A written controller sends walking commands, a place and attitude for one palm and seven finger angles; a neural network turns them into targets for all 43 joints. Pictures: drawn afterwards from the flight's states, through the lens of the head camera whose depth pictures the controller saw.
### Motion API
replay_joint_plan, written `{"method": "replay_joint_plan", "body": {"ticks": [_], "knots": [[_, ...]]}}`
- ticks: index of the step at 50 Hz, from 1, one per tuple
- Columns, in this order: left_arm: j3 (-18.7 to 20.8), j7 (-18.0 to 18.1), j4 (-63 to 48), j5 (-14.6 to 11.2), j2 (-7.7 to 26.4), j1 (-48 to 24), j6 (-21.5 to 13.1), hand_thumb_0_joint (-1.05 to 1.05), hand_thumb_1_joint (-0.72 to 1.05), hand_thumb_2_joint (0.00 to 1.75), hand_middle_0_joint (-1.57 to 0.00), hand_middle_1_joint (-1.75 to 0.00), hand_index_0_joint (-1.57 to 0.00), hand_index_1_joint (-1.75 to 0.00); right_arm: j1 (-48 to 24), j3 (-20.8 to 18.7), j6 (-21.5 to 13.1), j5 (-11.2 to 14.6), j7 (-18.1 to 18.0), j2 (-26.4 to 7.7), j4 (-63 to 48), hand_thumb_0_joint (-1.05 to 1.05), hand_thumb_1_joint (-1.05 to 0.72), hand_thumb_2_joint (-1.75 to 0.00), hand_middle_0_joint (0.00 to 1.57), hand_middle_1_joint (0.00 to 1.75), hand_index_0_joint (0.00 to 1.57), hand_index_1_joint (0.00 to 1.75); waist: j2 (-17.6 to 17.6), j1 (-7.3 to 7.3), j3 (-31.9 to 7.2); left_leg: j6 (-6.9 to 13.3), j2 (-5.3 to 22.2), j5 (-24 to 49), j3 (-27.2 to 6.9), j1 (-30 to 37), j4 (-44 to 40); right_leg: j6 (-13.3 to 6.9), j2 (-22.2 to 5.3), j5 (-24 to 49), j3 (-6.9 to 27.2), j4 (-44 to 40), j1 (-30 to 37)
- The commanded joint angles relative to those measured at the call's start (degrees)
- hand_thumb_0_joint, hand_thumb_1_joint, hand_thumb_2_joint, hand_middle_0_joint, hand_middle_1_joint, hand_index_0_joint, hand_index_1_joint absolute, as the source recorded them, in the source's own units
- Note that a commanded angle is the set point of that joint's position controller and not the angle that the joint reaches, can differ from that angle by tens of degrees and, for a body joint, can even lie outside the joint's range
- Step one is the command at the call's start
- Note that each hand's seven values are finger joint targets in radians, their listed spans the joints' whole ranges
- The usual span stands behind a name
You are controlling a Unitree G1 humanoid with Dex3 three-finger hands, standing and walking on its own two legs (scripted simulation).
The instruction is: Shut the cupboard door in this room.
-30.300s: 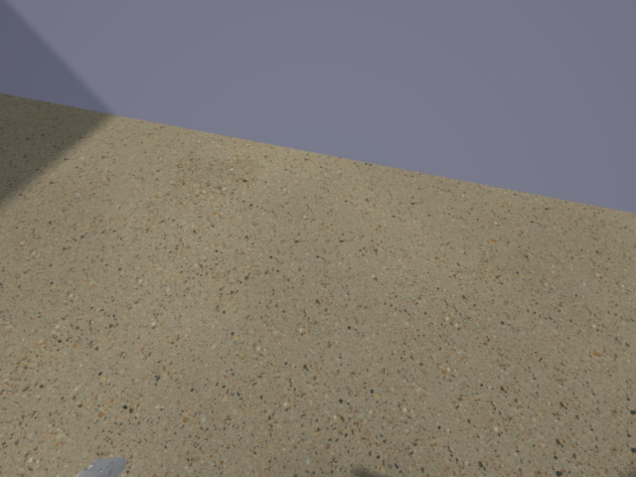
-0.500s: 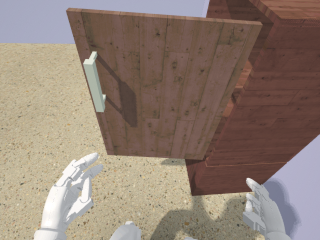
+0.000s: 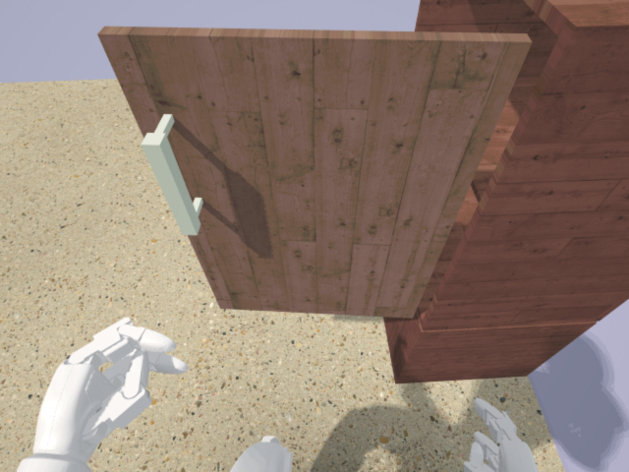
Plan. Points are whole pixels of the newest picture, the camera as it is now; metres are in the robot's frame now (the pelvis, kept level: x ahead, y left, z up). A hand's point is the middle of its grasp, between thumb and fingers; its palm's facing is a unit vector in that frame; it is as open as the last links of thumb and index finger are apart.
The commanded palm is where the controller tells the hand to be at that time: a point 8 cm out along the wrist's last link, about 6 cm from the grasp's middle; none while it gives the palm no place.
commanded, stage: raise the hand and make a fist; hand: left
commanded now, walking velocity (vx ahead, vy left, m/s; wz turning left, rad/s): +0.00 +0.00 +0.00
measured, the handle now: (179, 178) +0.44 +0.21 +0.13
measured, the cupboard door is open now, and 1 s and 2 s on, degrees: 84 84 84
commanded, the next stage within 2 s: bring the fist close to the handle in 1.06 s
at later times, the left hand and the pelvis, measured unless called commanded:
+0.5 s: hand (119, 363) +0.20 +0.21 +0.11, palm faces +0.01 -1.00 -0.04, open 3.1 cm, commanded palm +0.18 +0.26 +0.12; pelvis +0.00 +0.02 +0.03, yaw +1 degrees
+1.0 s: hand (118, 343) +0.22 +0.21 +0.13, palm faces +0.02 -1.00 -0.04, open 3.1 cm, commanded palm +0.19 +0.26 +0.14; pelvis -0.01 +0.02 +0.04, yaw +0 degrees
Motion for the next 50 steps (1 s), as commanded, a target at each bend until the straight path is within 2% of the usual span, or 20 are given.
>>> {"method": "replay_joint_plan", "body": {"ticks": [1, 5, 8, 10, 13, 15, 16, 20, 21, 25, 26, 33, 36, 39, 40, 41, 44, 45, 48, 50], "knots": [[2.2, -0.4, -10.6, -0.6, 5.6, -0.6, -6.1, 0.0, 0.9, 0.9, -0.99, -1.16, -0.99, -1.16, -5.4, -2.8, -4.2, 0.3, -0.3, -8.0, -10.3, 0.0, -0.9, -0.9, 0.2, 0.3, 0.2, 0.3, -4.2, -0.24, -8.7, 1.2, -1.2, 12.7, -3.2, 11.0, -6.1, 3.4, -1.5, 24.2, 6.3, -10.5, 3.2], [3.6, 0.6, -13.2, -0.2, 8.3, -1.7, -6.4, 0.0, 0.9, 0.9, -1.06, -1.24, -1.06, -1.24, -5.5, -3.1, -4.5, 0.7, -0.4, -8.6, -10.3, 0.0, -0.9, -0.9, 0.2, 0.3, 0.2, 0.3, -1.0, 0.59, -10.0, 1.4, -1.1, 12.4, -2.9, 14.6, -8.3, 2.1, -0.5, 20.2, 5.0, -11.3, 3.7], [2.4, 2.4, -15.1, 0.1, 7.1, -2.4, -5.9, 0.0, 0.9, 0.9, -1.12, -1.3, -1.12, -1.3, -5.4, -2.7, -4.5, 0.8, -0.3, -8.4, -10.9, 0.0, -0.9, -0.9, 0.2, 0.3, 0.2, 0.3, 1.1, 0.53, -9.4, 1.4, -0.9, 12.0, -3.0, 17.4, -11.1, 1.1, 0.3, 18.4, 2.9, -11.9, 3.7], [3.1, 3.6, -14.6, 0.8, 8.3, -3.4, -5.0, 0.0, 0.9, 0.9, -1.15, -1.34, -1.15, -1.34, -5.6, -2.6, -4.1, 0.8, -0.3, -8.7, -10.6, 0.0, -0.9, -0.9, 0.2, 0.3, 0.2, 0.3, 0.3, 0.45, -7.9, 1.4, -0.6, 10.7, -3.3, 17.8, -12.3, 1.0, 0.7, 16.9, 2.6, -12.7, 3.7], [1.4, 4.2, -14.6, 1.2, 6.7, -4.4, -3.5, 0.0, 0.9, 0.9, -1.21, -1.4, -1.21, -1.4, -5.5, -2.0, -3.9, 0.9, 0.0, -8.6, -11.1, 0.0, -0.9, -0.9, 0.2, 0.3, 0.2, 0.3, 1.6, -0.08, -7.1, 1.2, -0.4, 9.8, -3.6, 19.5, -14.3, 0.9, 0.8, 16.4, 1.6, -13.7, 4.2], [2.0, 4.4, -12.9, 1.7, 7.8, -5.4, -1.8, 0.0, 0.9, 0.9, -1.24, -1.44, -1.24, -1.44, -5.5, -1.8, -3.5, 0.9, 0.0, -9.0, -10.9, 0.0, -0.9, -0.9, 0.2, 0.3, 0.2, 0.3, 0.0, -0.32, -5.4, 1.3, -0.2, 8.6, -3.9, 19.4, -15.3, 0.8, 1.0, 15.5, 1.7, -14.9, 4.8], [0.3, 4.2, -13.6, 1.7, 6.2, -6.1, -1.3, 0.0, 0.9, 0.9, -1.26, -1.46, -1.26, -1.46, -5.7, -1.5, -3.5, 1.1, 0.1, -8.8, -11.4, 0.0, -0.9, -0.9, 0.2, 0.3, 0.2, 0.3, 1.4, -0.51, -4.9, 1.3, -0.3, 8.3, -3.9, 20.1, -16.0, 0.8, 0.9, 15.3, 1.5, -15.4, 4.9], [2.7, 4.3, -13.3, 1.8, 9.3, -10.3, 0.7, 0.0, 0.9, 0.9, -1.3, -1.5, -1.3, -1.5, -5.9, -0.8, -3.6, 0.9, -0.1, -9.3, -11.0, 0.0, -0.9, -0.9, 0.2, 0.3, 0.2, 0.3, 0.8, -0.84, -3.9, 1.3, -0.1, 5.8, -4.5, 21.5, -18.0, 0.8, 0.9, 13.2, 1.6, -17.6, 6.0], [1.4, 4.1, -13.8, 1.5, 7.7, -10.7, 1.0, 0.0, 0.9, 0.9, -1.3, -1.5, -1.3, -1.5, -6.1, -0.5, -3.8, 0.9, -0.1, -9.0, -11.3, 0.0, -0.9, -0.9, 0.2, 0.3, 0.2, 0.3, 0.9, -1.01, -4.2, 1.3, -0.2, 6.2, -4.2, 22.3, -18.3, 0.9, 0.8, 13.5, 1.5, -18.1, 6.5], [3.9, 4.1, -12.8, 1.3, 10.2, -14.1, 2.0, 0.0, 0.9, 0.9, -1.3, -1.5, -1.3, -1.5, -6.2, 0.0, -4.3, 0.7, -0.1, -9.4, -10.3, 0.0, -0.9, -0.9, 0.2, 0.3, 0.2, 0.3, 0.7, -0.83, -4.1, 1.2, -0.2, 6.9, -4.5, 23.7, -19.4, 0.8, 0.8, 14.2, 1.6, -19.4, 8.2], [2.6, 3.7, -12.6, 1.0, 8.5, -14.4, 2.4, 0.0, 0.9, 0.9, -1.3, -1.5, -1.3, -1.5, -6.3, 0.1, -4.4, 0.9, -0.1, -9.1, -10.4, 0.0, -0.9, -0.9, 0.2, 0.3, 0.2, 0.3, 0.5, -0.97, -4.1, 1.2, -0.3, 7.1, -4.1, 24.1, -19.8, 0.9, 0.7, 14.3, 1.4, -19.9, 8.5], [3.2, 2.7, -11.6, 0.6, 9.6, -19.4, 5.0, 0.0, 0.9, 0.9, -1.3, -1.5, -1.3, -1.5, -6.9, 0.4, -5.5, 1.2, -0.1, -9.5, -9.4, 0.0, -0.9, -0.9, 0.2, 0.3, 0.2, 0.3, 1.1, -0.7, -3.1, 1.1, -0.4, 7.6, -4.0, 26.5, -22.2, 0.9, 0.4, 14.8, 1.8, -22.5, 10.8], [3.5, 2.8, -8.7, 0.4, 8.6, -16.2, 6.3, 0.0, 0.9, 0.9, -1.3, -1.5, -1.3, -1.5, -6.9, 0.4, -5.7, 1.1, 0.1, -9.4, -9.2, 0.0, -0.9, -0.9, 0.2, 0.3, 0.2, 0.3, -0.5, 0.05, -1.9, 1.1, -0.6, 8.0, -3.8, 26.0, -22.8, 0.9, 0.3, 15.1, 1.8, -23.3, 11.8], [3.7, 3.1, -10.7, 0.7, 8.9, -16.9, 5.6, 0.0, 0.9, 0.9, -1.3, -1.5, -1.3, -1.5, -6.8, 0.1, -5.9, 1.0, 0.3, -9.6, -9.3, 0.0, -0.9, -0.9, 0.2, 0.3, 0.2, 0.3, 0.7, 0.07, -3.1, 1.0, -0.8, 9.5, -3.4, 27.5, -22.9, 1.0, 0.4, 16.7, 1.7, -23.0, 12.1], [4.9, 3.4, -10.5, 0.8, 10.4, -17.0, 5.4, 0.0, 0.9, 0.9, -1.3, -1.5, -1.3, -1.5, -6.7, 0.0, -5.9, 0.7, 0.3, -9.9, -9.0, 0.0, -0.9, -0.9, 0.2, 0.3, 0.2, 0.3, -0.6, 0.21, -2.9, 1.0, -0.8, 10.0, -3.4, 26.9, -22.5, 0.9, 0.2, 17.2, 2.2, -23.3, 13.0], [3.8, 3.5, -10.7, 1.0, 8.9, -16.7, 5.1, 0.0, 0.9, 0.9, -1.3, -1.5, -1.3, -1.5, -6.8, 0.1, -5.9, 0.8, 0.5, -9.6, -9.3, 0.0, -0.9, -0.9, 0.2, 0.3, 0.2, 0.3, -0.4, 0.09, -3.1, 1.1, -0.8, 10.3, -3.0, 27.0, -22.5, 1.0, 0.2, 17.3, 2.0, -23.0, 12.7], [3.8, 3.9, -11.3, 1.1, 8.8, -17.5, 4.0, 0.0, 0.9, 0.9, -1.3, -1.5, -1.3, -1.5, -6.6, -0.1, -5.9, 0.8, 0.6, -9.6, -9.0, 0.0, -0.9, -0.9, 0.2, 0.3, 0.2, 0.3, 0.6, -0.2, -2.7, 0.9, -1.0, 10.2, -3.0, 27.3, -22.3, 1.0, 0.3, 17.2, 1.9, -22.8, 12.0], [5.0, 4.2, -11.0, 1.2, 10.5, -17.5, 3.8, 0.0, 0.9, 0.9, -1.3, -1.5, -1.3, -1.5, -6.5, -0.2, -5.9, 0.6, 0.6, -10.0, -8.7, 0.0, -0.9, -0.9, 0.2, 0.3, 0.2, 0.3, -0.2, -0.08, -2.9, 1.0, -0.9, 9.8, -2.9, 26.6, -22.0, 1.0, 0.2, 16.6, 2.5, -23.1, 12.5], [3.5, 4.1, -11.2, 1.5, 9.0, -18.0, 3.2, 0.0, 0.9, 0.9, -1.3, -1.5, -1.3, -1.5, -6.7, -0.1, -6.0, 0.8, 0.7, -9.7, -8.8, 0.0, -0.9, -0.9, 0.2, 0.3, 0.2, 0.3, 1.2, -0.51, -2.2, 0.9, -1.0, 8.8, -3.0, 27.0, -22.3, 1.0, 0.3, 15.6, 2.2, -23.0, 11.4], [4.6, 4.1, -10.4, 1.4, 10.4, -17.7, 3.2, 0.0, 0.9, 0.9, -1.3, -1.5, -1.3, -1.5, -6.6, -0.2, -5.9, 0.6, 0.5, -10.1, -8.5, 0.0, -0.9, -0.9, 0.2, 0.3, 0.2, 0.3, -0.5, -0.4, -2.1, 1.1, -0.9, 8.6, -3.1, 26.3, -22.0, 1.0, 0.1, 15.2, 2.8, -23.5, 12.0]]}}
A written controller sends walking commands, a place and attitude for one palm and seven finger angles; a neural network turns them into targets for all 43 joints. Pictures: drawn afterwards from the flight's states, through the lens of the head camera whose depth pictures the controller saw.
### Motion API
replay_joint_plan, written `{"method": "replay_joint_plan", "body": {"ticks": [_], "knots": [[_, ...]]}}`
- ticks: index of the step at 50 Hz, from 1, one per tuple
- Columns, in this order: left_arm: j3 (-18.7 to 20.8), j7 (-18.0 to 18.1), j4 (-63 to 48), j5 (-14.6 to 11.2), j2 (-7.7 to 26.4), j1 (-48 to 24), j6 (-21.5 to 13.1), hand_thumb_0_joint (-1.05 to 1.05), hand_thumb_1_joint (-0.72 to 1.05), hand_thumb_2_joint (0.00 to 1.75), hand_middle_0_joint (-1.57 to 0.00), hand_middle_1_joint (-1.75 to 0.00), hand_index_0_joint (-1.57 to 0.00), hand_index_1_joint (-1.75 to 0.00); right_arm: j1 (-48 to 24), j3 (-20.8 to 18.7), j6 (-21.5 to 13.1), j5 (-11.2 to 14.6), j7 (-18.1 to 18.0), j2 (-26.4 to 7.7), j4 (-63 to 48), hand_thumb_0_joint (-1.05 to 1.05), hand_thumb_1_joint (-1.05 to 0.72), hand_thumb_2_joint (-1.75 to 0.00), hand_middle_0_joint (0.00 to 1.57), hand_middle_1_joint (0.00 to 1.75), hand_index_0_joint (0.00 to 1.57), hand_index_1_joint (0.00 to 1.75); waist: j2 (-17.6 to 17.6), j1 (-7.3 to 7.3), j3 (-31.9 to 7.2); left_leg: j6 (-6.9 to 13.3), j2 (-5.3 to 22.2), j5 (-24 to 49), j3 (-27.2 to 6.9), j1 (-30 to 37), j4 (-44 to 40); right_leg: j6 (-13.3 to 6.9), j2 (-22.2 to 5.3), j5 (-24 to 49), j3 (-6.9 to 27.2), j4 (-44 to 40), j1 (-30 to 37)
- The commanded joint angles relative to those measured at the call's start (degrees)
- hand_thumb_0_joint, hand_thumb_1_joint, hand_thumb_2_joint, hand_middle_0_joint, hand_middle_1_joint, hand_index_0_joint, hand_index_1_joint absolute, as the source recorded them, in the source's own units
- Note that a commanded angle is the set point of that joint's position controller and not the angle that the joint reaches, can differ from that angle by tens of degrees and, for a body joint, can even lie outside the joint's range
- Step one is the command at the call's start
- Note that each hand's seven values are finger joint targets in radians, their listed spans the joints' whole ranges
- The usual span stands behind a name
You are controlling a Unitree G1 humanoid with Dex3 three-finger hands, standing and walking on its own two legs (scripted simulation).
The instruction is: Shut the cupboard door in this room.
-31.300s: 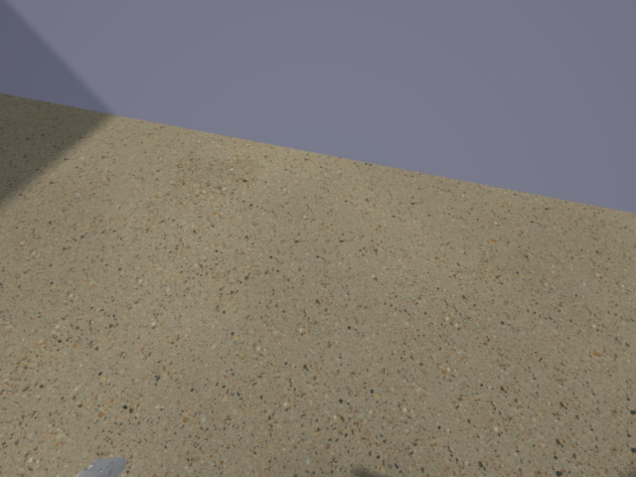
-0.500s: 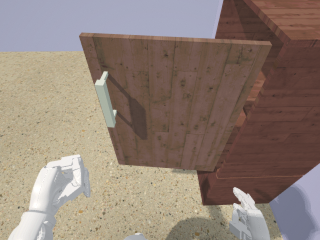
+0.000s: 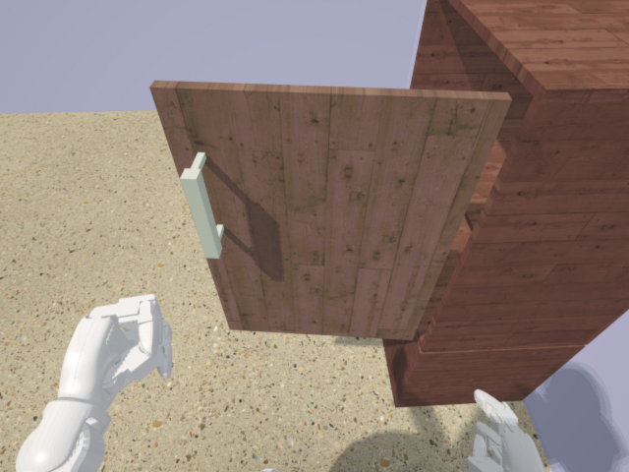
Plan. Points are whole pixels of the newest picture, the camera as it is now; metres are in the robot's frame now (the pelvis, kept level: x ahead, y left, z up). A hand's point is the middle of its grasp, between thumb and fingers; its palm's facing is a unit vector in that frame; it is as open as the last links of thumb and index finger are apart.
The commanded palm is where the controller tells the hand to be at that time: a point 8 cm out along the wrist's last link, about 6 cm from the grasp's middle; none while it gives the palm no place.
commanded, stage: raise the hand and make a fist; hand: left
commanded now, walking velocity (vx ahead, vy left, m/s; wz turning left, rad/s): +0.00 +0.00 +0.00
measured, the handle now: (207, 207) +0.45 +0.20 +0.09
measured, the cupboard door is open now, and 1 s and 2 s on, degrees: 84 84 83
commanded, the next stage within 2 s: bring the fist close to the handle in 0.06 s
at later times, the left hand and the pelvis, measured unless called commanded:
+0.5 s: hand (189, 319) +0.26 +0.17 +0.09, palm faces -0.01 -1.00 -0.03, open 3.1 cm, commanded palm +0.24 +0.22 +0.10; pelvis +0.00 -0.01 +0.00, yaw +0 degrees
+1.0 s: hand (213, 275) +0.32 +0.15 +0.10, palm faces +0.00 -1.00 -0.03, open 3.1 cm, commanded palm +0.30 +0.21 +0.10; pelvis +0.01 -0.01 +0.00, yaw -1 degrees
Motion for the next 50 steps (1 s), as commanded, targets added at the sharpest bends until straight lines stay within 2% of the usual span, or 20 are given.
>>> {"method": "replay_joint_plan", "body": {"ticks": [1, 5, 8, 10, 13, 15, 16, 19, 20, 21, 24, 25, 29, 30, 38, 42, 44, 45, 48, 50], "knots": [[4.6, 0.2, -12.2, -0.8, 7.5, -6.5, -4.5, 0.0, 0.9, 0.9, -1.3, -1.5, -1.3, -1.5, -5.8, -2.4, -3.3, 0.2, -0.4, -6.6, -9.5, 0.0, -0.9, -0.9, 0.2, 0.3, 0.2, 0.3, -0.5, -0.02, -7.0, -0.1, 0.1, 3.1, -3.4, 10.1, -7.1, 0.0, 0.6, 8.8, 2.2, -8.0, -4.2], [5.5, -0.2, -11.5, -1.2, 8.5, -6.9, -4.2, 0.0, 0.9, 0.9, -1.3, -1.5, -1.3, -1.5, -5.7, -2.4, -3.2, 0.2, -0.6, -6.8, -9.1, 0.0, -0.9, -0.9, 0.2, 0.3, 0.2, 0.3, -1.2, 0.02, -6.7, -0.1, 0.0, 2.8, -3.4, 9.4, -6.5, 0.1, 0.6, 8.2, 2.9, -8.3, -4.0], [4.6, -0.7, -12.1, -1.4, 7.2, -7.2, -4.2, 0.0, 0.9, 0.9, -1.3, -1.5, -1.3, -1.5, -5.8, -2.4, -3.1, 0.3, -0.6, -6.5, -9.4, 0.0, -0.9, -0.9, 0.2, 0.3, 0.2, 0.3, -0.3, -0.05, -7.3, -0.1, -0.1, 4.3, -3.1, 10.2, -6.1, 0.2, 0.5, 10.5, 2.6, -7.9, -4.0], [5.5, -0.5, -11.5, -1.1, 8.8, -10.3, -4.2, 0.0, 0.9, 0.9, -1.3, -1.5, -1.3, -1.5, -5.5, -2.4, -2.9, 0.2, -0.7, -6.9, -8.6, 0.0, -0.9, -0.9, 0.2, 0.3, 0.2, 0.3, -0.7, -0.69, -6.4, 0.0, 0.0, 4.3, -3.2, 9.6, -5.5, 0.4, 0.4, 10.6, 3.2, -8.1, -4.5], [3.3, -0.5, -10.0, -0.8, 6.9, -15.2, -4.5, 0.0, 0.9, 0.9, -1.3, -1.5, -1.3, -1.5, -5.9, -2.2, -2.9, 0.4, -0.9, -6.6, -8.4, 0.0, -0.9, -0.9, 0.2, 0.3, 0.2, 0.3, 0.5, -1.3, -5.8, -0.1, -0.1, 2.4, -3.4, 9.8, -5.9, 0.4, 0.4, 8.1, 2.9, -8.2, -6.2], [3.6, -0.2, -9.2, -0.5, 7.7, -15.4, -4.2, 0.0, 0.9, 0.9, -1.3, -1.5, -1.3, -1.5, -5.8, -2.3, -2.9, 0.4, -1.0, -6.9, -8.3, 0.0, -0.9, -0.9, 0.2, 0.3, 0.2, 0.3, -0.4, -1.01, -6.8, 0.0, 0.0, 2.7, -3.5, 10.2, -5.8, 0.2, 0.4, 8.1, 3.2, -8.3, -5.5], [2.0, -0.2, -8.7, -0.3, 6.1, -16.5, -4.0, 0.0, 0.9, 0.9, -1.3, -1.5, -1.3, -1.5, -6.0, -2.2, -2.9, 0.4, -1.0, -6.5, -8.4, 0.0, -0.9, -0.9, 0.2, 0.3, 0.2, 0.3, -0.3, -1.23, -7.3, 0.1, -0.1, 2.7, -3.4, 10.5, -6.0, 0.4, 0.2, 8.4, 3.2, -8.3, -5.6], [3.3, 0.2, -6.3, 0.1, 7.2, -17.7, -3.2, 0.0, 0.9, 0.9, -1.3, -1.5, -1.3, -1.5, -5.7, -2.3, -2.5, 0.4, -1.0, -6.6, -8.0, 0.0, -0.9, -0.9, 0.2, 0.3, 0.2, 0.3, 0.2, -0.59, -7.9, -0.1, 0.0, 3.8, -3.3, 11.2, -6.5, 0.2, 0.4, 10.1, 2.7, -7.9, -5.1], [4.2, 0.5, -5.3, 0.2, 8.3, -17.5, -2.8, 0.0, 0.9, 0.9, -1.3, -1.5, -1.3, -1.5, -5.6, -2.3, -2.3, 0.2, -0.9, -6.8, -7.9, 0.0, -0.9, -0.9, 0.2, 0.3, 0.2, 0.3, -1.4, -0.25, -8.1, 0.0, -0.1, 4.4, -3.4, 10.6, -6.3, 0.2, 0.3, 10.7, 3.0, -8.1, -4.0], [3.0, 0.6, -5.0, 0.4, 7.0, -19.0, -2.7, 0.0, 0.9, 0.9, -1.3, -1.5, -1.3, -1.5, -6.0, -2.3, -2.1, 0.4, -0.9, -6.5, -8.1, 0.0, -0.9, -0.9, 0.2, 0.3, 0.2, 0.3, -1.5, -0.67, -8.3, 0.1, -0.2, 4.8, -2.9, 11.0, -6.3, 0.4, 0.1, 11.3, 3.2, -8.2, -4.2], [2.9, 1.6, -5.5, 0.7, 6.5, -20.5, -2.6, 0.0, 0.9, 0.9, -1.3, -1.5, -1.3, -1.5, -6.2, -2.3, -1.8, 0.3, -0.5, -6.3, -8.3, 0.0, -0.9, -0.9, 0.2, 0.3, 0.2, 0.3, 0.1, -0.14, -9.1, -0.2, -0.1, 6.2, -2.9, 12.2, -6.8, 0.2, 0.3, 13.2, 2.5, -7.5, -3.6], [4.1, 2.0, -4.7, 0.7, 7.7, -19.6, -2.5, 0.0, 0.9, 0.9, -1.3, -1.5, -1.3, -1.5, -6.0, -2.5, -1.6, 0.2, -0.5, -6.6, -8.2, 0.0, -0.9, -0.9, 0.2, 0.3, 0.2, 0.3, -1.9, 0.26, -10.0, 0.0, -0.2, 7.0, -2.6, 11.8, -6.3, 0.4, 0.1, 14.3, 3.2, -7.8, -2.2], [2.3, 2.5, -4.1, 1.2, 5.6, -21.6, -3.0, 0.0, 0.9, 0.9, -1.3, -1.5, -1.3, -1.5, -6.3, -2.4, -1.0, 0.4, -0.1, -6.1, -8.3, 0.0, -0.9, -0.9, 0.2, 0.3, 0.2, 0.3, 0.4, -0.03, -9.4, -0.2, -0.2, 7.2, -2.2, 12.9, -6.9, 0.2, 0.4, 14.8, 2.5, -7.5, -3.4], [3.2, 2.9, -3.3, 1.4, 6.8, -21.3, -2.9, 0.0, 0.9, 0.9, -1.3, -1.5, -1.3, -1.5, -6.0, -2.6, -0.8, 0.2, -0.1, -6.5, -8.1, 0.0, -0.9, -0.9, 0.2, 0.3, 0.2, 0.3, -2.0, 0.08, -9.1, -0.1, -0.1, 7.3, -2.4, 12.0, -6.8, 0.3, 0.3, 14.9, 2.8, -7.8, -2.5], [1.4, 3.7, 1.0, 2.4, 5.7, -32.7, -3.5, 0.0, 0.9, 0.9, -1.3, -1.5, -1.3, -1.5, -6.0, -2.8, 0.3, 0.4, -0.4, -6.6, -6.6, 0.0, -0.9, -0.9, 0.2, 0.3, 0.2, 0.3, -1.4, -1.42, -9.6, 0.0, -0.2, 5.7, -2.0, 12.9, -6.9, 0.5, 0.2, 13.1, 3.3, -8.4, -4.0], [2.2, 4.1, 3.3, 2.6, 6.6, -34.7, -3.9, 0.0, 0.9, 0.9, -1.3, -1.5, -1.3, -1.5, -5.8, -2.9, 0.5, 0.3, -0.3, -6.7, -5.9, 0.0, -0.9, -0.9, 0.2, 0.3, 0.2, 0.3, -0.9, -1.15, -12.1, 0.1, -0.3, 7.3, -1.8, 13.8, -6.7, 0.5, 0.1, 15.4, 3.6, -8.3, -2.7], [2.0, 4.0, 5.1, 2.7, 6.0, -34.7, -3.8, 0.0, 0.9, 0.9, -1.3, -1.5, -1.3, -1.5, -5.5, -2.9, 0.8, 0.3, -0.1, -6.6, -5.9, 0.0, -0.9, -0.9, 0.2, 0.3, 0.2, 0.3, -1.1, -0.85, -12.5, 0.0, -0.3, 9.2, -1.7, 14.3, -6.8, 0.4, 0.2, 18.0, 3.2, -7.7, -2.1], [4.1, 4.0, 7.3, 2.6, 8.2, -33.6, -3.4, 0.0, 0.9, 0.9, -1.3, -1.5, -1.3, -1.5, -5.1, -3.2, 1.1, 0.2, -0.1, -7.1, -5.7, 0.0, -0.9, -0.9, 0.2, 0.3, 0.2, 0.3, -3.7, -0.64, -12.2, 0.2, -0.2, 9.3, -1.7, 13.2, -6.5, 0.7, 0.1, 18.4, 3.7, -8.2, -1.4], [4.0, 3.5, 8.8, 2.3, 7.4, -35.9, -3.2, 0.0, 0.9, 0.9, -1.3, -1.5, -1.3, -1.5, -5.6, -3.1, 1.8, 0.4, 0.1, -6.9, -5.9, 0.0, -0.9, -0.9, 0.2, 0.3, 0.2, 0.3, -2.5, -0.53, -11.6, 0.1, -0.5, 9.9, -1.1, 13.0, -6.7, 0.8, -0.2, 20.4, 3.9, -8.2, -1.2], [5.1, 3.6, 9.3, 2.4, 8.8, -36.9, -3.5, 0.0, 0.9, 0.9, -1.3, -1.5, -1.3, -1.5, -5.3, -3.3, 2.2, 0.4, 0.1, -7.2, -5.8, 0.0, -0.9, -0.9, 0.2, 0.3, 0.2, 0.3, -3.4, -0.45, -11.9, 0.2, -0.4, 10.1, -1.0, 12.8, -6.5, 1.0, -0.2, 20.7, 4.3, -8.4, -0.6]]}}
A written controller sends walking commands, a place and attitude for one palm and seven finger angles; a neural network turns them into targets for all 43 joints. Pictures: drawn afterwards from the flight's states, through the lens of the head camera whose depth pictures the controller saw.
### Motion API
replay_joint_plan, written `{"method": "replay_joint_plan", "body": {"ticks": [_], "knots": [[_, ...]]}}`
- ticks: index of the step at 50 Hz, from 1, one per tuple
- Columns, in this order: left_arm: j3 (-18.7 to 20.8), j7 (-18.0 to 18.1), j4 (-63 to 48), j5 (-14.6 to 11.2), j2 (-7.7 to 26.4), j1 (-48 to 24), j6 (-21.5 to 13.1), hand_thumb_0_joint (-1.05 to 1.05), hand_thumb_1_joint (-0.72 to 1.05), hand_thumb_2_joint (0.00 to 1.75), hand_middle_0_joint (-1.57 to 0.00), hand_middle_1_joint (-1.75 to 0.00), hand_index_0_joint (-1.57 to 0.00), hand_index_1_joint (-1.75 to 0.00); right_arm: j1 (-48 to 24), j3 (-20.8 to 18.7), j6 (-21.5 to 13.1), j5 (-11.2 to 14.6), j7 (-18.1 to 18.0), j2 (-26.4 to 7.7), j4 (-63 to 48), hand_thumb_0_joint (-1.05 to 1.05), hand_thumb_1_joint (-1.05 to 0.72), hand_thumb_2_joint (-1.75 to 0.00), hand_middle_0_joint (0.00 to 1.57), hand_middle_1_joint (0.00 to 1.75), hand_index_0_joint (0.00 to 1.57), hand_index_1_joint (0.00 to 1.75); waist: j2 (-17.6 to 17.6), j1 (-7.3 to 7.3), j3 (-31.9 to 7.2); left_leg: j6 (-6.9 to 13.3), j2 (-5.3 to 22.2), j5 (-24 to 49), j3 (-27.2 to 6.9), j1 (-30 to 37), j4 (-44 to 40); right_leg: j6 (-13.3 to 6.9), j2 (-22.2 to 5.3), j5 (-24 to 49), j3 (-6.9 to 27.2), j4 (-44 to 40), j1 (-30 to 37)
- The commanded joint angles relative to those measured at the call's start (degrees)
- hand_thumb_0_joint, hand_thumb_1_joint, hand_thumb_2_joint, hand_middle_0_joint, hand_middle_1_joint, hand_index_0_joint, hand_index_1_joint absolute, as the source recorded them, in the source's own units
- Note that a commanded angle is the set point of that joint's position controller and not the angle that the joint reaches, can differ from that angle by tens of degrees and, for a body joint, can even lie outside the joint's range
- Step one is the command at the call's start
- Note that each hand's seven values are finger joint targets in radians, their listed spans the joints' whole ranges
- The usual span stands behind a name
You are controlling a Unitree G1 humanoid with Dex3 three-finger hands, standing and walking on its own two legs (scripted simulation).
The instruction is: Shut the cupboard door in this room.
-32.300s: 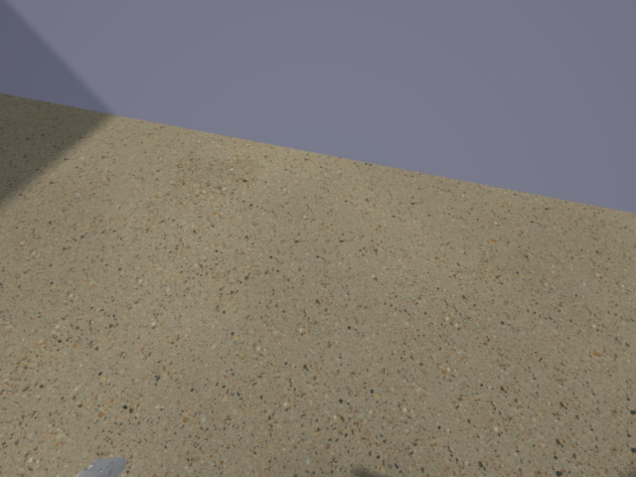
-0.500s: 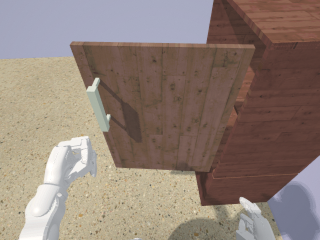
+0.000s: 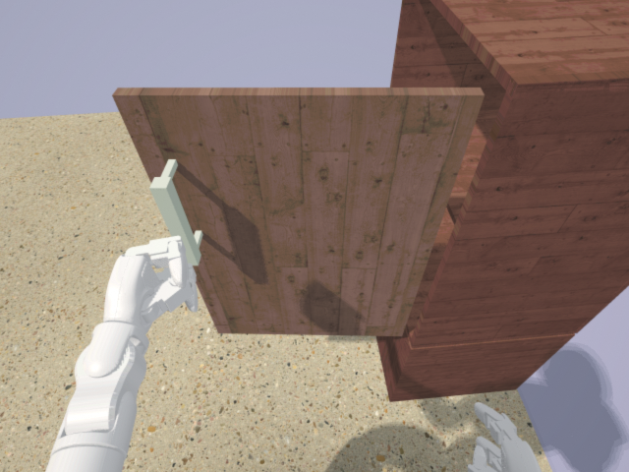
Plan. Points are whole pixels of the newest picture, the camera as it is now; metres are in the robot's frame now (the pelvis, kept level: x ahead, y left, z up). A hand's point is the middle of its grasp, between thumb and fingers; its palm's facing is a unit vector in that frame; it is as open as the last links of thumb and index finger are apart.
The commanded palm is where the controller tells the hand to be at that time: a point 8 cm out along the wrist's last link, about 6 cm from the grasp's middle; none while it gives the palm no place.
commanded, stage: bring the fist close to the handle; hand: left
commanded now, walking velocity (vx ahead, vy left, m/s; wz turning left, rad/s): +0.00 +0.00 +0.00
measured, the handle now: (182, 215) +0.43 +0.22 +0.09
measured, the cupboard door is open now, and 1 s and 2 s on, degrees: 84 83 68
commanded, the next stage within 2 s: push the door shut along its arc in 0.56 s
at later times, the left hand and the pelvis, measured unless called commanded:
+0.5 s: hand (182, 275) +0.33 +0.19 +0.09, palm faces +0.04 -1.00 -0.02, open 3.1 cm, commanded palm +0.30 +0.23 +0.09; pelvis +0.00 +0.01 +0.00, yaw +0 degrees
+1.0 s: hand (194, 250) +0.36 +0.18 +0.10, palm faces -0.05 -1.00 -0.03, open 3.1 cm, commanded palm +0.35 +0.23 +0.09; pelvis -0.01 +0.01 +0.00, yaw +0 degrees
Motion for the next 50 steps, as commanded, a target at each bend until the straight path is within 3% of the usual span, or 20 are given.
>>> {"method": "replay_joint_plan", "body": {"ticks": [1, 3, 8, 10, 12, 13, 14, 16, 20, 24, 29, 30, 34, 35, 37, 40, 45, 46, 49, 50], "knots": [[4.9, 0.2, -9.9, -0.7, 8.9, -14.5, -4.1, 0.0, 0.9, 0.9, -1.3, -1.5, -1.3, -1.5, -4.1, -2.7, -2.1, 0.4, -0.3, -7.2, -8.8, 0.0, -0.9, -0.9, 0.2, 0.3, 0.2, 0.3, -2.2, 0.33, -11.9, 1.2, -0.9, 9.3, -1.8, 11.6, -4.1, 1.8, -0.6, 20.6, 3.1, -7.7, -0.8], [4.2, 0.2, -9.8, -0.4, 8.8, -19.6, -4.7, 0.0, 0.9, 0.9, -1.3, -1.5, -1.3, -1.5, -3.9, -2.8, -1.9, 0.4, -0.4, -7.3, -8.2, 0.0, -0.9, -0.9, 0.2, 0.3, 0.2, 0.3, -0.8, -0.73, -11.5, 1.2, -0.8, 9.3, -1.9, 12.4, -3.9, 1.7, -0.3, 20.2, 2.8, -7.6, -2.3], [3.1, 0.1, -7.2, -0.3, 7.9, -22.2, -5.6, 0.0, 0.9, 0.9, -1.3, -1.5, -1.3, -1.5, -3.1, -3.0, -1.7, 0.4, -0.4, -7.5, -7.5, 0.0, -0.9, -0.9, 0.2, 0.3, 0.2, 0.3, -1.0, -1.08, -13.3, 1.2, -0.7, 10.0, -2.1, 13.4, -3.5, 1.6, -0.2, 20.9, 2.7, -7.2, -2.6], [6.4, 0.2, -5.2, -0.2, 11.3, -19.7, -5.5, 0.0, 0.9, 0.9, -1.3, -1.5, -1.3, -1.5, -2.5, -3.3, -1.4, 0.1, -0.4, -8.1, -7.3, 0.0, -0.9, -0.9, 0.2, 0.3, 0.2, 0.3, -2.8, 0.03, -14.6, 1.3, -0.7, 10.9, -2.1, 12.7, -3.2, 1.7, -0.3, 22.1, 3.1, -7.0, -1.0], [4.4, -0.2, -6.8, -0.4, 8.6, -18.9, -5.6, 0.0, 0.9, 0.9, -1.3, -1.5, -1.3, -1.5, -3.3, -3.2, -1.1, 0.4, 0.0, -7.5, -8.3, 0.0, -0.9, -0.9, 0.2, 0.3, 0.2, 0.3, -1.4, 0.25, -15.1, 1.2, -0.8, 12.1, -1.9, 13.3, -3.7, 1.6, -0.3, 23.7, 2.7, -6.5, -0.5], [5.3, -0.1, -7.2, -0.5, 9.3, -18.1, -5.7, 0.0, 0.9, 0.9, -1.3, -1.5, -1.3, -1.5, -3.2, -3.3, -1.0, 0.4, 0.0, -7.6, -8.4, 0.0, -0.9, -0.9, 0.2, 0.3, 0.2, 0.3, -1.5, 0.6, -15.5, 1.2, -0.8, 12.2, -1.9, 13.5, -3.8, 1.5, -0.2, 23.6, 2.5, -6.6, -0.2], [5.0, 0.0, -7.3, -0.4, 9.2, -18.5, -5.7, 0.0, 0.9, 0.9, -1.3, -1.5, -1.3, -1.5, -3.3, -3.2, -0.8, 0.4, 0.0, -7.5, -8.3, 0.0, -0.9, -0.9, 0.2, 0.3, 0.2, 0.3, -0.2, 0.35, -14.9, 1.1, -0.7, 12.5, -1.8, 13.8, -3.8, 1.4, -0.1, 23.6, 2.4, -6.5, -0.9], [4.5, 0.2, -7.3, -0.3, 8.4, -17.1, -5.5, 0.0, 0.9, 0.9, -1.3, -1.5, -1.3, -1.5, -3.3, -3.3, -0.6, 0.4, 0.1, -7.5, -8.7, 0.0, -0.9, -0.9, 0.2, 0.3, 0.2, 0.3, -2.3, 0.17, -13.7, 1.4, -0.7, 11.9, -1.8, 13.1, -4.0, 1.7, -0.1, 23.2, 2.3, -6.9, -1.0], [7.3, 0.7, -6.3, -0.4, 11.8, -19.9, -5.8, 0.0, 0.9, 0.9, -1.3, -1.5, -1.3, -1.5, -3.1, -3.4, -0.2, 0.2, -0.3, -8.1, -8.0, 0.0, -0.9, -0.9, 0.2, 0.3, 0.2, 0.3, -3.3, -0.26, -12.5, 1.4, -0.5, 9.3, -1.8, 12.1, -3.9, 1.8, 0.0, 19.9, 2.9, -7.6, -1.7], [3.9, 0.1, -8.8, -0.3, 8.4, -21.6, -6.8, 0.0, 0.9, 0.9, -1.3, -1.5, -1.3, -1.5, -3.5, -3.2, -0.6, 0.4, -0.2, -7.4, -8.2, 0.0, -0.9, -0.9, 0.2, 0.3, 0.2, 0.3, 1.3, -0.59, -14.3, 1.0, -0.4, 10.3, -2.3, 14.9, -4.2, 1.1, 0.4, 19.6, 1.9, -6.8, -2.9], [2.4, 0.4, -6.9, -0.1, 7.0, -21.7, -6.0, 0.0, 0.9, 0.9, -1.3, -1.5, -1.3, -1.5, -3.3, -3.2, -0.8, 0.5, -0.3, -7.7, -7.9, 0.0, -0.9, -0.9, 0.2, 0.3, 0.2, 0.3, -0.5, -1.15, -12.7, 1.0, -0.2, 8.0, -3.0, 14.2, -4.7, 1.2, 0.5, 16.7, 1.3, -7.2, -4.4], [3.8, 0.7, -5.9, 0.1, 8.9, -21.3, -5.7, 0.0, 0.9, 0.9, -1.3, -1.5, -1.3, -1.5, -3.0, -3.2, -0.6, 0.3, -0.3, -8.1, -7.6, 0.0, -0.9, -0.9, 0.2, 0.3, 0.2, 0.3, -1.9, -1.04, -12.2, 1.1, -0.1, 7.3, -3.1, 13.5, -4.7, 1.3, 0.5, 15.7, 1.6, -7.6, -4.2], [1.2, 1.4, -7.4, 0.7, 6.4, -23.6, -5.6, 0.0, 0.9, 0.9, -1.3, -1.5, -1.3, -1.5, -3.5, -3.0, -0.6, 0.4, -0.2, -7.6, -8.0, 0.0, -0.9, -0.9, 0.2, 0.3, 0.2, 0.3, -0.5, -1.38, -12.6, 0.9, 0.0, 7.0, -3.6, 14.8, -5.2, 1.0, 0.6, 14.9, 1.1, -7.2, -5.1], [2.0, 1.6, -6.4, 1.1, 8.1, -24.5, -5.6, 0.0, 0.9, 0.9, -1.3, -1.5, -1.3, -1.5, -3.0, -3.1, -0.5, 0.2, -0.3, -8.0, -7.7, 0.0, -0.9, -0.9, 0.2, 0.3, 0.2, 0.3, -2.6, -1.68, -12.3, 1.2, 0.1, 6.3, -3.5, 14.0, -4.9, 1.2, 0.5, 14.3, 1.4, -7.6, -4.9], [1.8, 1.5, -5.8, 1.3, 8.2, -28.9, -6.0, 0.0, 0.9, 0.9, -1.3, -1.5, -1.3, -1.5, -3.2, -2.9, -0.4, 0.2, -0.4, -7.9, -7.4, 0.0, -0.9, -0.9, 0.2, 0.3, 0.2, 0.3, -0.4, -2.06, -12.8, 1.0, 0.1, 5.8, -3.5, 14.5, -5.0, 1.1, 0.4, 13.8, 1.5, -7.4, -5.6], [4.4, 1.0, -1.1, 1.4, 12.1, -32.3, -6.2, 0.0, 0.9, 0.9, -1.3, -1.5, -1.3, -1.5, -2.5, -2.8, 0.1, 0.0, -0.8, -8.6, -6.3, 0.0, -0.9, -0.9, 0.2, 0.3, 0.2, 0.3, -2.1, -2.13, -12.4, 1.1, 0.0, 4.5, -3.6, 13.4, -5.0, 1.1, 0.5, 12.2, 1.9, -8.0, -5.3], [4.1, -1.7, 4.7, 0.9, 11.9, -33.9, -6.3, 0.0, 0.9, 0.9, -1.3, -1.5, -1.3, -1.5, -1.5, -2.8, 0.4, 0.2, -0.6, -8.7, -6.3, 0.0, -0.9, -0.9, 0.2, 0.3, 0.2, 0.3, -0.6, -1.71, -15.5, 0.9, -0.1, 7.6, -3.8, 14.9, -4.6, 0.6, 0.5, 15.3, 1.6, -7.2, -4.2], [2.6, -2.4, 4.9, 0.6, 10.2, -35.2, -6.3, 0.0, 0.9, 0.9, -1.3, -1.5, -1.3, -1.5, -1.6, -2.8, 0.4, 0.4, -0.4, -8.5, -6.6, 0.0, -0.9, -0.9, 0.2, 0.3, 0.2, 0.3, 0.3, -2.18, -15.2, 1.0, -0.3, 7.7, -3.6, 15.0, -4.4, 0.8, 0.3, 15.9, 1.6, -7.3, -4.9], [2.0, -3.8, 8.9, 0.4, 10.1, -39.1, -6.2, 0.0, 0.9, 0.9, -1.3, -1.5, -1.3, -1.5, -0.4, -2.9, 0.8, 0.5, -0.3, -8.8, -6.1, 0.0, -0.9, -0.9, 0.2, 0.3, 0.2, 0.3, -0.8, -3.28, -13.5, 1.0, -0.3, 7.1, -3.8, 13.9, -4.0, 0.9, 0.5, 15.8, 1.5, -7.2, -6.7], [3.5, -4.0, 10.5, 0.4, 12.0, -39.8, -6.3, 0.0, 0.9, 0.9, -1.3, -1.5, -1.3, -1.5, 0.2, -3.2, 1.0, 0.4, -0.4, -9.3, -5.8, 0.0, -0.9, -0.9, 0.2, 0.3, 0.2, 0.3, -3.7, -3.33, -13.0, 1.3, -0.3, 6.8, -3.7, 12.8, -3.6, 1.0, 0.5, 15.8, 1.9, -7.6, -6.1]]}}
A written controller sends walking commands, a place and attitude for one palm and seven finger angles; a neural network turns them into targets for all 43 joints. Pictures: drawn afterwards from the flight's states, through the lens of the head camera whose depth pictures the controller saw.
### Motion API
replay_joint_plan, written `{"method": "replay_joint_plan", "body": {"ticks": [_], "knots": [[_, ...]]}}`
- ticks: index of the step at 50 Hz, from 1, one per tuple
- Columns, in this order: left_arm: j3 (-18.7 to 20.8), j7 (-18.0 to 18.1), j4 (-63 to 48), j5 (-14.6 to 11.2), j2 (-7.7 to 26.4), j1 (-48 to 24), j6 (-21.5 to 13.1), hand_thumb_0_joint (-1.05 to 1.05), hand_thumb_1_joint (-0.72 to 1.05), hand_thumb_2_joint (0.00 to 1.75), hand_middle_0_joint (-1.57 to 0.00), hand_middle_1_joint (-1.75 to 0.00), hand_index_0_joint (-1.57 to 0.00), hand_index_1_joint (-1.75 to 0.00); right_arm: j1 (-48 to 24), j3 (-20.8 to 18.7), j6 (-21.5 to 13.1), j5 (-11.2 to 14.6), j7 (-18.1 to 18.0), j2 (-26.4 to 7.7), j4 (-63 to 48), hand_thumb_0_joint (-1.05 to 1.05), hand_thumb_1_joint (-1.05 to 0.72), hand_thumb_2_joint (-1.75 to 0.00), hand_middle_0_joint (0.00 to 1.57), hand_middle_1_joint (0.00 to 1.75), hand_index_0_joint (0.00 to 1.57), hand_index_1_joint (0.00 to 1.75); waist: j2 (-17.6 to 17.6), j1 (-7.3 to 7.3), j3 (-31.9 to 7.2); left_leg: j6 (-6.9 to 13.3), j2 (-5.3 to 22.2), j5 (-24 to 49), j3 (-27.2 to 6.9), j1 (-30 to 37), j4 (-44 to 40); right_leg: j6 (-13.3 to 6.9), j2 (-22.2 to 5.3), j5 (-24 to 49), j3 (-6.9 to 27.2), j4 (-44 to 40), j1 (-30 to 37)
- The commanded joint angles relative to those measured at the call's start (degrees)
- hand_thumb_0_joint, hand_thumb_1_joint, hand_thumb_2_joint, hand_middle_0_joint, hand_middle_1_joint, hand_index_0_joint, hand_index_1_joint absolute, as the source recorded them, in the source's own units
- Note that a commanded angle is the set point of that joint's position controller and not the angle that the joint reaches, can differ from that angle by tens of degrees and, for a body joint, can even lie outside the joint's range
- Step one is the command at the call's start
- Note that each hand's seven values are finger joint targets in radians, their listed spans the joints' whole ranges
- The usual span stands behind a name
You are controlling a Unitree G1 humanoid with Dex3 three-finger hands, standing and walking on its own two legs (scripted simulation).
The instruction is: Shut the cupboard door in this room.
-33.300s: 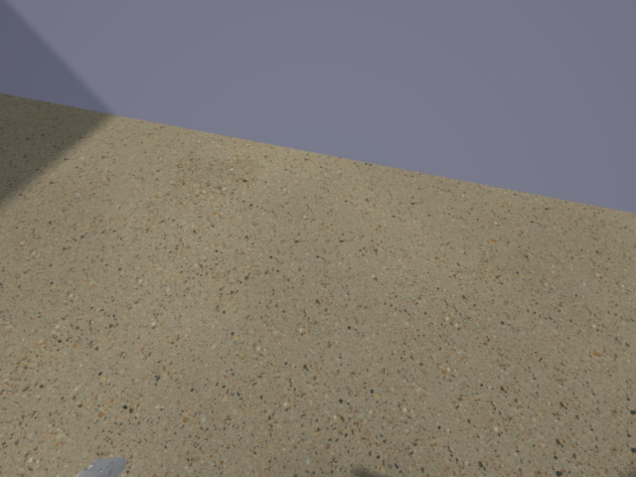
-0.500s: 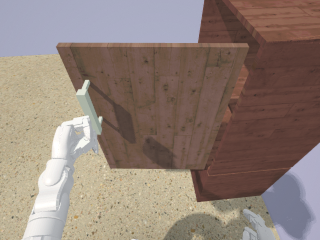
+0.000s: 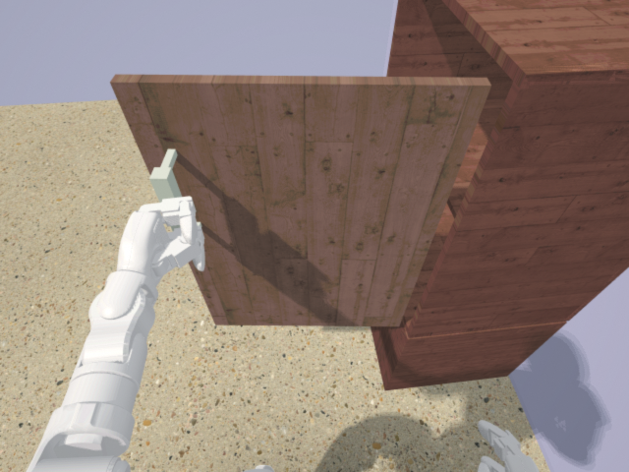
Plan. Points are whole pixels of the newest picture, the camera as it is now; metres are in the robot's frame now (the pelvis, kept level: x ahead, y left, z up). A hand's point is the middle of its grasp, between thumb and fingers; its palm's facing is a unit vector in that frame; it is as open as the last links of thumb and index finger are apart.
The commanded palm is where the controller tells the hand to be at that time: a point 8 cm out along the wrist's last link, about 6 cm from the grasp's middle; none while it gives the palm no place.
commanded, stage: push the door shut along its arc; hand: left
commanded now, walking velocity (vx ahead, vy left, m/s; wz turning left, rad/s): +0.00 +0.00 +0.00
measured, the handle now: (181, 206) +0.44 +0.20 +0.09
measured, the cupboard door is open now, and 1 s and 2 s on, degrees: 83 68 54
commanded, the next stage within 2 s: pull the fist back off the door in 1.54 s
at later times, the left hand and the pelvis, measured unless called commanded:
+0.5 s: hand (212, 209) +0.43 +0.16 +0.09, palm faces -0.17 -0.99 +0.00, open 3.1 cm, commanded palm +0.43 +0.20 +0.09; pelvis -0.01 +0.01 -0.01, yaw +0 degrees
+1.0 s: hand (253, 176) +0.50 +0.11 +0.09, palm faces -0.30 -0.95 +0.01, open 3.1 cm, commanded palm +0.50 +0.16 +0.09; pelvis +0.00 +0.01 -0.02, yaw -2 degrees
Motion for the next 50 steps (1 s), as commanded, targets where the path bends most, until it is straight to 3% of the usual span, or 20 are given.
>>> {"method": "replay_joint_plan", "body": {"ticks": [1, 5, 6, 9, 13, 15, 17, 19, 23, 25, 28, 30, 33, 36, 37, 40, 42, 43, 45, 50], "knots": [[3.0, -1.7, -6.3, -0.8, 9.7, -24.2, -3.9, 0.0, 0.9, 0.9, -1.3, -1.5, -1.3, -1.5, -0.8, -3.1, -1.7, 0.4, -0.6, -8.9, -6.9, 0.0, -0.9, -0.9, 0.2, 0.3, 0.2, 0.3, -3.6, -1.91, -12.9, 0.3, -0.1, 5.4, -3.7, 14.1, -4.4, 0.3, 0.6, 13.7, 1.8, -7.2, -5.0], [2.5, -3.5, -3.6, -0.5, 10.8, -29.8, -4.7, 0.0, 0.9, 0.9, -1.3, -1.5, -1.3, -1.5, 0.6, -3.5, -1.3, 0.3, -0.7, -9.5, -6.0, 0.0, -0.9, -0.9, 0.2, 0.3, 0.2, 0.3, -1.2, -2.42, -15.6, 0.3, -0.3, 5.6, -4.0, 15.4, -3.6, 0.0, 0.6, 13.1, 1.9, -6.5, -6.1], [1.5, -4.0, -2.4, -0.8, 9.4, -30.4, -4.6, 0.0, 0.9, 0.9, -1.3, -1.5, -1.3, -1.5, 0.5, -3.4, -1.2, 0.4, -0.6, -9.3, -6.1, 0.0, -0.9, -0.9, 0.2, 0.3, 0.2, 0.3, -0.2, -2.73, -15.4, 0.3, -0.3, 5.4, -4.0, 15.4, -3.5, 0.0, 0.6, 13.2, 1.9, -6.5, -6.9], [2.0, -5.0, 1.9, -0.7, 10.8, -35.7, -5.2, 0.0, 0.9, 0.9, -1.3, -1.5, -1.3, -1.5, 1.8, -3.6, -0.8, 0.4, -0.7, -9.8, -4.9, 0.0, -0.9, -0.9, 0.2, 0.3, 0.2, 0.3, -1.0, -3.61, -15.1, 0.2, -0.1, 3.9, -4.7, 14.9, -3.1, -0.1, 0.8, 10.9, 1.7, -6.2, -9.3], [0.0, -6.4, 6.5, -0.6, 9.6, -43.0, -6.1, 0.0, 0.9, 0.9, -1.3, -1.5, -1.3, -1.5, 3.2, -3.7, -0.7, 0.4, -0.6, -10.0, -3.7, 0.0, -0.9, -0.9, 0.2, 0.3, 0.2, 0.3, 0.2, -5.09, -16.6, 0.3, 0.0, 3.7, -5.2, 15.4, -2.0, -0.2, 0.9, 10.0, 1.4, -5.3, -12.1], [2.4, -6.8, 8.8, -0.4, 12.6, -42.6, -6.7, 0.0, 0.9, 0.9, -1.3, -1.5, -1.3, -1.5, 4.0, -4.0, -0.5, 0.1, -0.6, -10.6, -3.6, 0.0, -0.9, -0.9, 0.2, 0.3, 0.2, 0.3, -0.4, -4.4, -18.4, 0.4, -0.1, 4.4, -5.3, 15.1, -1.4, -0.3, 1.0, 10.4, 1.7, -4.9, -11.4], [0.4, -7.6, 9.0, -0.3, 10.7, -46.8, -7.3, 0.0, 0.9, 0.9, -1.3, -1.5, -1.3, -1.5, 4.0, -3.8, -0.5, 0.2, -0.4, -10.3, -3.4, 0.0, -0.9, -0.9, 0.2, 0.3, 0.2, 0.3, 1.5, -5.25, -19.5, 0.2, 0.1, 5.0, -5.6, 16.0, -1.1, -0.4, 1.0, 10.6, 1.4, -4.1, -13.0], [2.5, -7.9, 11.1, -0.3, 13.0, -47.2, -7.8, 0.0, 0.9, 0.9, -1.3, -1.5, -1.3, -1.5, 5.0, -4.0, -0.4, 0.0, -0.4, -10.7, -3.1, 0.0, -0.9, -0.9, 0.2, 0.3, 0.2, 0.3, 1.3, -4.88, -20.1, 0.1, 0.2, 5.4, -6.0, 15.9, -0.8, -0.6, 1.2, 10.4, 1.3, -3.8, -13.4], [2.1, -8.4, 14.3, 0.1, 13.1, -51.6, -8.2, 0.0, 0.9, 0.9, -1.3, -1.5, -1.3, -1.5, 6.0, -3.9, 0.0, -0.1, -0.3, -10.9, -2.6, 0.0, -0.9, -0.9, 0.2, 0.3, 0.2, 0.3, 0.9, -6.13, -19.9, 0.3, 0.3, 5.8, -6.0, 14.7, -0.1, -0.4, 1.3, 11.0, 1.2, -3.1, -14.8], [3.8, -8.7, 15.2, 0.5, 15.9, -54.0, -8.7, 0.0, 0.9, 0.9, -1.3, -1.5, -1.3, -1.5, 7.0, -4.1, 0.1, -0.3, -0.5, -11.5, -2.0, 0.0, -0.9, -0.9, 0.2, 0.3, 0.2, 0.3, 0.7, -6.38, -21.3, 0.4, 0.4, 5.9, -6.3, 14.8, 0.5, -0.5, 1.4, 10.5, 1.3, -2.7, -15.2], [0.4, -9.5, 16.8, 0.8, 11.9, -57.0, -8.7, 0.0, 0.9, 0.9, -1.3, -1.5, -1.3, -1.5, 7.2, -4.1, -0.1, -0.3, -0.2, -11.0, -1.7, 0.0, -0.9, -0.9, 0.2, 0.3, 0.2, 0.3, 3.1, -7.67, -21.1, 0.1, 0.8, 5.3, -6.9, 16.2, 0.9, -0.5, 1.5, 9.2, 0.9, -2.4, -18.6], [3.8, -9.6, 18.1, 0.8, 15.9, -56.8, -8.9, 0.0, 0.9, 0.9, -1.3, -1.5, -1.3, -1.5, 8.5, -4.3, 0.0, -0.6, -0.3, -11.8, -1.3, 0.0, -0.9, -0.9, 0.2, 0.3, 0.2, 0.3, 2.3, -7.0, -23.3, 0.2, 0.8, 6.7, -7.1, 16.1, 1.4, -0.7, 1.6, 10.1, 1.0, -1.9, -17.7], [1.0, -10.4, 18.9, 0.8, 12.7, -59.1, -8.5, 0.0, 0.9, 0.9, -1.3, -1.5, -1.3, -1.5, 8.8, -4.3, 0.0, -0.5, 0.0, -11.5, -1.2, 0.0, -0.9, -0.9, 0.2, 0.3, 0.2, 0.3, 2.5, -8.05, -23.5, 0.2, 1.0, 7.7, -7.3, 16.5, 1.9, -0.5, 1.8, 10.8, 0.8, -1.5, -19.4], [3.9, -9.9, 20.7, 1.2, 15.8, -60.9, -8.2, 0.0, 0.9, 0.9, -1.3, -1.5, -1.3, -1.5, 10.0, -4.3, 0.2, -0.8, 0.0, -11.9, -0.7, 0.0, -0.9, -0.9, 0.2, 0.3, 0.2, 0.3, 2.0, -8.04, -24.0, 0.2, 1.1, 8.4, -7.6, 15.8, 2.3, -0.6, 1.8, 10.9, 0.7, -0.9, -19.9], [3.3, -9.9, 20.4, 1.2, 15.0, -62.1, -8.2, 0.0, 0.9, 0.9, -1.3, -1.5, -1.3, -1.5, 10.1, -4.3, 0.1, -0.9, 0.2, -11.8, -0.9, 0.0, -0.9, -0.9, 0.2, 0.3, 0.2, 0.3, 2.7, -8.3, -24.4, 0.2, 1.0, 8.5, -7.4, 15.6, 2.4, -0.5, 1.7, 11.2, 0.8, -0.9, -20.0], [8.5, -9.3, 23.1, 2.2, 21.4, -62.0, -8.2, 0.0, 0.9, 0.9, -1.3, -1.5, -1.3, -1.5, 11.6, -4.3, 0.6, -1.2, 0.2, -12.5, -0.6, 0.0, -0.9, -0.9, 0.2, 0.3, 0.2, 0.3, 0.8, -7.62, -25.5, 0.5, 0.9, 9.6, -7.3, 13.3, 3.3, -0.6, 1.9, 12.5, 1.1, -0.2, -18.4], [5.9, -9.6, 23.5, 2.7, 18.5, -64.4, -8.1, 0.0, 0.9, 0.9, -1.3, -1.5, -1.3, -1.5, 11.5, -4.1, 0.7, -1.3, 0.5, -12.0, -0.9, 0.0, -0.9, -0.9, 0.2, 0.3, 0.2, 0.3, 1.9, -8.65, -25.1, 0.4, 0.9, 9.6, -7.2, 12.9, 3.7, -0.3, 1.9, 12.9, 1.2, 0.1, -19.6], [8.3, -9.5, 25.6, 3.1, 21.3, -62.8, -7.9, 0.0, 0.9, 0.9, -1.3, -1.5, -1.3, -1.5, 12.0, -4.3, 1.0, -1.3, 0.5, -12.4, -0.8, 0.0, -0.9, -0.9, 0.2, 0.3, 0.2, 0.3, 1.6, -8.16, -24.9, 0.4, 1.0, 9.7, -7.0, 12.2, 4.1, -0.4, 2.0, 13.1, 1.4, 0.1, -19.4], [9.3, -9.9, 26.2, 3.4, 23.1, -64.5, -8.1, 0.0, 0.9, 0.9, -1.3, -1.5, -1.3, -1.5, 12.7, -4.3, 1.2, -1.5, 0.4, -12.6, -0.8, 0.0, -0.9, -0.9, 0.2, 0.3, 0.2, 0.3, 2.0, -8.57, -25.9, 0.7, 0.7, 10.4, -6.6, 11.1, 5.0, -0.4, 2.1, 14.1, 1.7, 0.7, -18.9], [8.9, -12.0, 26.1, 3.4, 23.2, -66.3, -8.1, 0.0, 0.9, 0.9, -1.3, -1.5, -1.3, -1.5, 13.8, -4.4, 1.9, -1.6, 0.4, -12.6, -1.2, 0.0, -0.9, -0.9, 0.2, 0.3, 0.2, 0.3, 2.2, -9.16, -29.0, 0.9, 0.6, 13.8, -6.4, 11.1, 6.7, -0.3, 2.4, 17.8, 1.8, 1.8, -18.4]]}}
